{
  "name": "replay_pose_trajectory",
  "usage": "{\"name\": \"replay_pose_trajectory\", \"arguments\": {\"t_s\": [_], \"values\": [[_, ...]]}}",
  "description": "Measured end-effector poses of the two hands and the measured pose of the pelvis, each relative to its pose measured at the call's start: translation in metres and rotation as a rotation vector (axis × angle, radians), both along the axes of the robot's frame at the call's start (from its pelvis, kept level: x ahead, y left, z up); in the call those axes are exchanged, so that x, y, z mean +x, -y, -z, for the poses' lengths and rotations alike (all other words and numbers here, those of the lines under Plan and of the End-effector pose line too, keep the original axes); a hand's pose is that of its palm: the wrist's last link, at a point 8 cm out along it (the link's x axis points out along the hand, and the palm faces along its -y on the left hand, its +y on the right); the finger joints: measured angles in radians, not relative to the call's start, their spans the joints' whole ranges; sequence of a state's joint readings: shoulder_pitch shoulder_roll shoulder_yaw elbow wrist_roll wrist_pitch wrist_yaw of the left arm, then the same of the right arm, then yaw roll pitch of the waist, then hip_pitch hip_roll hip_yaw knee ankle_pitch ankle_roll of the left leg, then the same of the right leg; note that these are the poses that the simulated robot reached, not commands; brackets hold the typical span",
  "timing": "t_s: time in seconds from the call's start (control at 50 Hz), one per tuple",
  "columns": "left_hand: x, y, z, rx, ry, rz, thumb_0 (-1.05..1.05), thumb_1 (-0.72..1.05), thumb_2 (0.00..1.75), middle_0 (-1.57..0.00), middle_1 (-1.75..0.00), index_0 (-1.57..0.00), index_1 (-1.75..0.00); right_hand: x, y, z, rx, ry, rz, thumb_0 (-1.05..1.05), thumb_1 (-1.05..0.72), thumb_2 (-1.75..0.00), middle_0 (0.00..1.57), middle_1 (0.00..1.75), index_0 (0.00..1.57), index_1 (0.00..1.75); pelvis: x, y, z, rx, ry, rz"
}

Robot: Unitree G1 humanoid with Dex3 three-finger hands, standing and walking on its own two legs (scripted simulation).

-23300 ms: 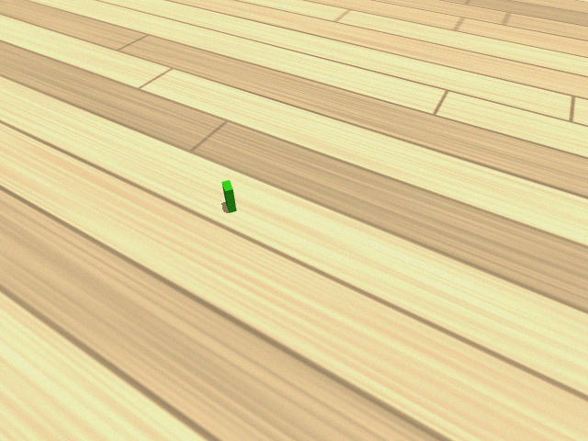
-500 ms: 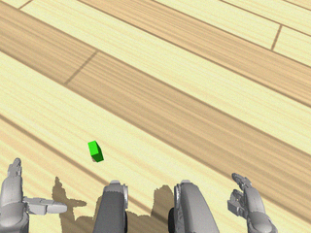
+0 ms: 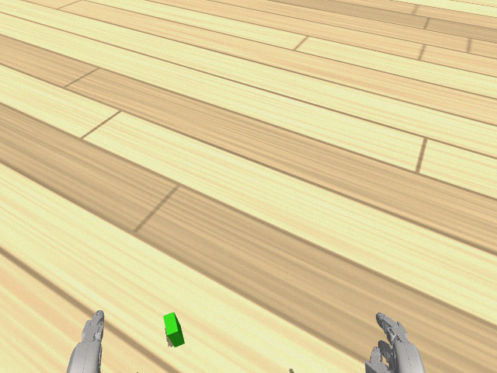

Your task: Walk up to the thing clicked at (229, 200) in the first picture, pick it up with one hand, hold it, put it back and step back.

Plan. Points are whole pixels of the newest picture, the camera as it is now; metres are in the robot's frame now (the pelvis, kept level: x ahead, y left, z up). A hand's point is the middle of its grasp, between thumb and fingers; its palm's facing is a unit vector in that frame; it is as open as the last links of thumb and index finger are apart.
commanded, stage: home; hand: left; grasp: from the side
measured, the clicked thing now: (174, 330) +0.41 +0.24 -0.64
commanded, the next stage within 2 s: stand in 1.64 s
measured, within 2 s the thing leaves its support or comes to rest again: neither
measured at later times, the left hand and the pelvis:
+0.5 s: hand out of the picture +0.17 +0.17 -0.05, palm faces +0.12 -0.95 -0.30, open 17.4 cm; pelvis +0.00 -0.01 +0.01, yaw +0 degrees
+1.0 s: hand out of the picture +0.16 +0.17 -0.05, palm faces +0.11 -0.95 -0.30, open 17.4 cm; pelvis -0.01 -0.01 +0.01, yaw +0 degrees
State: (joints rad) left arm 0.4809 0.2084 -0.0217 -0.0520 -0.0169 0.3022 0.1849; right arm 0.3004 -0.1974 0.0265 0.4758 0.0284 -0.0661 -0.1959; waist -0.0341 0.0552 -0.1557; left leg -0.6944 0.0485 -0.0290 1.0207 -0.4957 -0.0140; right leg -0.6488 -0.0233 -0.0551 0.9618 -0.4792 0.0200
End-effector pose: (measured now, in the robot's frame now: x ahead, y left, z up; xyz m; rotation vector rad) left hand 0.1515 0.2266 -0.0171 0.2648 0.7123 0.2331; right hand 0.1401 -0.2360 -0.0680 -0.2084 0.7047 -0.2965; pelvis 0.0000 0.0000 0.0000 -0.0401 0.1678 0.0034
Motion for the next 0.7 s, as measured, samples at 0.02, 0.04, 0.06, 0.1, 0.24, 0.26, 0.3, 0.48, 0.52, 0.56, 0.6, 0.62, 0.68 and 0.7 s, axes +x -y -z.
{"name": "replay_pose_trajectory", "arguments": {"t_s": [0.02, 0.04, 0.06, 0.1, 0.24, 0.26, 0.3, 0.48, 0.52, 0.56, 0.6, 0.62, 0.68, 0.7], "values": [[-0.001, 0.0, -0.001, -0.003, 0.0, -0.001, 0.0, -0.48, 0.09, -0.06, -0.06, -0.06, -0.07, 0.002, -0.001, -0.001, 0.003, 0.005, -0.007, 0.01, -0.9, -0.9, 0.2, 0.31, 0.21, 0.3, 0.0, 0.0, -0.001, 0.001, 0.005, -0.001], [-0.003, 0.001, -0.002, -0.005, -0.002, -0.002, 0.0, -0.48, 0.09, -0.06, -0.06, -0.06, -0.07, 0.004, -0.002, -0.003, 0.004, 0.009, -0.015, 0.01, -0.9, -0.9, 0.2, 0.31, 0.21, 0.3, 0.0, 0.001, -0.002, 0.001, 0.009, -0.001], [-0.005, 0.001, -0.002, -0.006, -0.006, -0.004, 0.0, -0.48, 0.09, -0.06, -0.06, -0.06, -0.07, 0.006, -0.003, -0.004, 0.006, 0.013, -0.023, 0.01, -0.9, -0.9, 0.2, 0.31, 0.21, 0.3, 0.0, 0.001, -0.003, 0.002, 0.012, -0.002], [-0.008, 0.0, 0.0, -0.007, -0.019, -0.01, 0.0, -0.48, 0.09, -0.06, -0.06, -0.06, -0.07, 0.01, -0.004, -0.006, 0.005, 0.019, -0.038, 0.01, -0.9, -0.9, 0.2, 0.31, 0.21, 0.3, 0.0, 0.002, -0.004, 0.003, 0.017, -0.003], [-0.014, -0.001, 0.005, -0.01, -0.052, -0.021, -0.01, -0.48, 0.08, -0.06, -0.06, -0.06, -0.07, 0.017, -0.001, -0.009, -0.012, 0.023, -0.07, 0.01, -0.9, -0.9, 0.21, 0.31, 0.21, 0.3, -0.001, 0.005, -0.006, 0.007, 0.025, -0.008], [-0.014, 0.0, 0.004, -0.01, -0.049, -0.021, -0.01, -0.49, 0.08, -0.06, -0.06, -0.06, -0.07, 0.017, 0.0, -0.009, -0.014, 0.023, -0.07, 0.01, -0.9, -0.9, 0.21, 0.31, 0.21, 0.3, -0.001, 0.006, -0.006, 0.007, 0.026, -0.008], [-0.012, 0.001, 0.003, -0.009, -0.041, -0.017, -0.01, -0.49, 0.08, -0.06, -0.06, -0.06, -0.07, 0.017, 0.002, -0.009, -0.016, 0.024, -0.067, 0.02, -0.9, -0.9, 0.2, 0.31, 0.21, 0.3, 0.0, 0.006, -0.007, 0.008, 0.029, -0.009], [-0.005, 0.008, 0.001, -0.02, -0.024, -0.006, -0.01, -0.52, 0.06, -0.06, -0.06, -0.06, -0.06, 0.011, 0.01, -0.009, -0.013, 0.016, -0.05, 0.02, -0.9, -0.9, 0.2, 0.3, 0.21, 0.3, 0.001, 0.01, -0.009, 0.012, 0.038, -0.004], [-0.006, 0.009, 0.001, -0.022, -0.025, -0.004, -0.01, -0.52, 0.06, -0.06, -0.06, -0.06, -0.06, 0.009, 0.012, -0.009, -0.013, 0.012, -0.048, 0.02, -0.9, -0.9, 0.2, 0.3, 0.21, 0.3, 0.0, 0.011, -0.009, 0.012, 0.04, -0.004], [-0.007, 0.009, 0.001, -0.023, -0.028, -0.003, -0.01, -0.53, 0.06, -0.06, -0.06, -0.06, -0.06, 0.007, 0.013, -0.009, -0.012, 0.01, -0.047, 0.02, -0.9, -0.9, 0.2, 0.3, 0.21, 0.3, -0.001, 0.011, -0.009, 0.013, 0.042, -0.003], [-0.008, 0.01, 0.001, -0.023, -0.032, -0.002, -0.01, -0.53, 0.05, -0.06, -0.06, -0.06, -0.06, 0.006, 0.014, -0.009, -0.011, 0.008, -0.046, 0.02, -0.9, -0.9, 0.2, 0.3, 0.21, 0.3, -0.002, 0.012, -0.01, 0.014, 0.042, -0.003], [-0.009, 0.01, 0.001, -0.022, -0.034, -0.002, -0.01, -0.54, 0.05, -0.06, -0.06, -0.06, -0.06, 0.005, 0.014, -0.009, -0.011, 0.007, -0.045, 0.02, -0.9, -0.9, 0.2, 0.3, 0.21, 0.3, -0.002, 0.012, -0.01, 0.014, 0.042, -0.003], [-0.012, 0.01, 0.001, -0.021, -0.04, -0.003, -0.01, -0.54, 0.05, -0.06, -0.06, -0.06, -0.06, 0.003, 0.015, -0.008, -0.009, 0.004, -0.045, 0.02, -0.9, -0.9, 0.2, 0.3, 0.21, 0.3, -0.004, 0.013, -0.01, 0.015, 0.043, -0.003], [-0.012, 0.01, 0.001, -0.02, -0.041, -0.003, -0.01, -0.54, 0.05, -0.06, -0.06, -0.06, -0.06, 0.003, 0.015, -0.008, -0.008, 0.004, -0.046, 0.02, -0.9, -0.9, 0.2, 0.3, 0.2, 0.3, -0.004, 0.013, -0.01, 0.015, 0.044, -0.004]]}}
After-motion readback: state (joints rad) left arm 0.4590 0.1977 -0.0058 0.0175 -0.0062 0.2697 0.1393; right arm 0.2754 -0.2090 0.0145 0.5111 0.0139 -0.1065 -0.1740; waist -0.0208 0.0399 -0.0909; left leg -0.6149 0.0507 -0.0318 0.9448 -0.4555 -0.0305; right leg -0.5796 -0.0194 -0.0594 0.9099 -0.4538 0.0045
